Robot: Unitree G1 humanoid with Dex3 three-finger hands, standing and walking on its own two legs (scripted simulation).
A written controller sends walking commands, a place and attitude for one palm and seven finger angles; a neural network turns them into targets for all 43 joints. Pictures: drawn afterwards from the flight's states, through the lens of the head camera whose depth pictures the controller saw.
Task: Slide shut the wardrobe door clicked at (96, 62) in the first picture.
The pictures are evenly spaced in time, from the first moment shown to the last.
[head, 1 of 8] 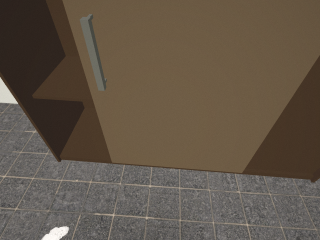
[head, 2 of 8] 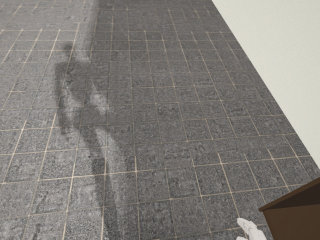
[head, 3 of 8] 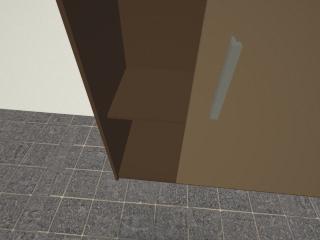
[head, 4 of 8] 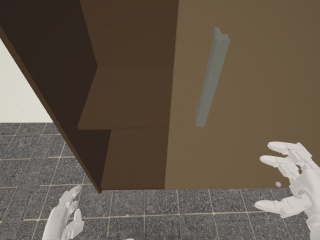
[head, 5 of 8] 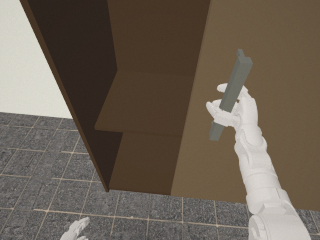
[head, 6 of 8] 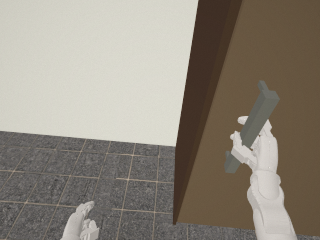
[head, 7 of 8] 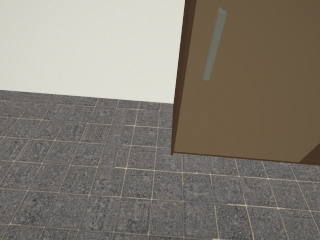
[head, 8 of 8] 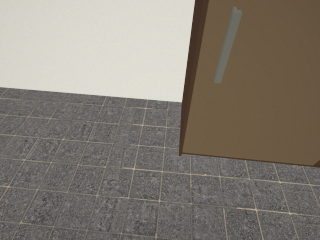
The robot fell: no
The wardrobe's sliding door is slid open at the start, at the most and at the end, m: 0.39 0.39 0.00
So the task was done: yes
